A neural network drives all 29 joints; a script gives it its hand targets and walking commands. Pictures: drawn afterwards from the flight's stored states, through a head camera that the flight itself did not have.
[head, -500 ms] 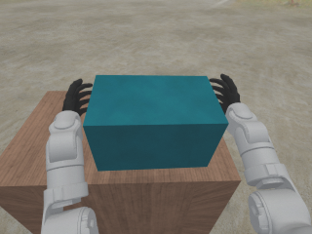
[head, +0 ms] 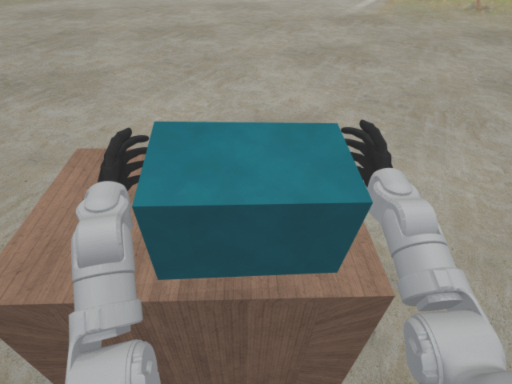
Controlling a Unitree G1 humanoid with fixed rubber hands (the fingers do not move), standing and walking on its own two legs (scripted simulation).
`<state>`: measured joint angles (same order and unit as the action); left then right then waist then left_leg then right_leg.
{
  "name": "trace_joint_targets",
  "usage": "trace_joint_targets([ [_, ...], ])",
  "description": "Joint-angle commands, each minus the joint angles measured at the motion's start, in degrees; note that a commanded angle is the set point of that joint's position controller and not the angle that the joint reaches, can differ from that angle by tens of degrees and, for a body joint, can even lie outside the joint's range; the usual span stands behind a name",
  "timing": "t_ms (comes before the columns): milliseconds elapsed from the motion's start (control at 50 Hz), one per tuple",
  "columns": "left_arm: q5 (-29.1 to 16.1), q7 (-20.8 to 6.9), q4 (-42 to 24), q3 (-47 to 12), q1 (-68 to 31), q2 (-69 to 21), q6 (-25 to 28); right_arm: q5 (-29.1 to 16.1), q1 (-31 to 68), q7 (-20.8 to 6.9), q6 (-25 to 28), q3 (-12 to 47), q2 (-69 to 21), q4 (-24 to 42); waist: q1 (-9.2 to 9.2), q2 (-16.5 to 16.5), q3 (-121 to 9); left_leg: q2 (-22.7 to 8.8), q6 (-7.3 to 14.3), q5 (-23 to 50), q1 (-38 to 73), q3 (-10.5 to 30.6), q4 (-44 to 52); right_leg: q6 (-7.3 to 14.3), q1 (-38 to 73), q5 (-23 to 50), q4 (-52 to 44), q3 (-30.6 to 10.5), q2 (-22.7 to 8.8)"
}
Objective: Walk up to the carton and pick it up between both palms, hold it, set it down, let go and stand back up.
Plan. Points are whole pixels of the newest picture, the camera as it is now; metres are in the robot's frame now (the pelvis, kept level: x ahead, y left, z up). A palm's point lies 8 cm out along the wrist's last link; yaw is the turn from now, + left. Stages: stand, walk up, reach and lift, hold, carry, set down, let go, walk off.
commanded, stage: set down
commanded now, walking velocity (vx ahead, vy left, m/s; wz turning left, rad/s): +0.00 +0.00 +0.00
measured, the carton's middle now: (249, 200) +0.36 +0.01 +0.14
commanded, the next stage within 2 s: none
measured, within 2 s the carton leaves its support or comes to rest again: neither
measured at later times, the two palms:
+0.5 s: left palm (130, 198) +0.37 +0.20 +0.15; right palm (367, 193) +0.36 -0.19 +0.14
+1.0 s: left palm (135, 204) +0.38 +0.20 +0.12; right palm (361, 199) +0.38 -0.19 +0.12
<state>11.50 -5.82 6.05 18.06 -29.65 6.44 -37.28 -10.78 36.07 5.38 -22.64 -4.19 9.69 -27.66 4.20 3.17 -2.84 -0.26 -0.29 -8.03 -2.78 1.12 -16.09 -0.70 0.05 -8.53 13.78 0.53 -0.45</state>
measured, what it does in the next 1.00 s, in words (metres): stands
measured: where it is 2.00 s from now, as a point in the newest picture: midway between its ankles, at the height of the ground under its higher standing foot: outside the picture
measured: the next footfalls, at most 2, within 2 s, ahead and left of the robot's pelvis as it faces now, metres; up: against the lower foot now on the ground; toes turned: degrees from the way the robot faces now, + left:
none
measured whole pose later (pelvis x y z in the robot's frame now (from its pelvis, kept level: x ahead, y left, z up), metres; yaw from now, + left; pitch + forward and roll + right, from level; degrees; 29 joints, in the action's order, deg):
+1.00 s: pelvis +0.02 +0.00 +0.00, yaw +1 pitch -2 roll +0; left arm 10.5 -3.8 24.4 15.8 -28.9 5.0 -13.9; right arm -0.6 29.5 2.5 0.9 -10.6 6.6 -39.5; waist 1.7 3.2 -0.4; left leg -0.4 -0.5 -9.0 -5.0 0.9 -16.4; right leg -0.6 -1.7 -9.6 13.7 2.1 -0.7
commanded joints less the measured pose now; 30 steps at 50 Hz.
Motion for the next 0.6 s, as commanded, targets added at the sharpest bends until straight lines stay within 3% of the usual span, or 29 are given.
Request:
trace_joint_targets([
  [0,-7.0,-8.66,-7.25,-23.7,-33.78,-25.84,5.14,-2.41,35.87,-8.04,6.82,17.51,-28.8,18.67,-0.22,-4.13,-17.42,3.42,-1.35,10.85,5.38,-3.36,0.88,-0.97,4.63,10.33,-0.05,3.27,3.28],
  [180,-2.47,-9.28,1.93,-19.88,-28.75,-25.09,11.72,6.34,30.22,-8.97,17.45,11.2,-25.5,8.94,-0.15,-3.51,-8.46,2.25,-1.79,5.4,6.04,-4.49,2.46,-0.48,2.09,0.9,-1.71,5.23,2.3],
  [360,-5.04,-6.36,1.42,-25.14,-27.76,-26.92,18.42,6.48,30.81,-7.97,25.32,15.16,-26.6,12.72,-0.81,-2.67,-16.87,2.46,-2.75,17.21,8.38,-4.17,-1.35,-1.29,5.04,13.02,0.85,5.67,2.52],
  [400,-6.54,-5.17,0.49,-27.31,-29.16,-27.85,20.15,6.21,31.98,-8.03,26.43,16.51,-27.53,14.92,-0.98,-2.55,-19.86,2.52,-2.76,17.76,7.92,-3.99,-1.88,-1.43,4.78,14.66,1.25,5.53,2.54],
  [460,-6.54,-3.83,1.13,-27.97,-29.68,-27.66,21.63,5.85,30.39,-8.2,26.22,17.75,-28.08,13.25,-1.77,-2.52,-20.46,2.56,-2.74,17.53,6.9,-3.97,-1.82,-1.87,5.73,17.35,1.78,4.82,2.36],
  [580,-5.65,-4.1,2.83,-26.31,-28.19,-27.58,21.37,5.45,27.58,-7.81,25.19,17.31,-28.2,9.93,-2.16,-2.81,-18.72,2.86,-2.61,16.92,5.14,-3.93,-0.84,-2.34,6.72,19.19,1.93,4.38,2.12],
])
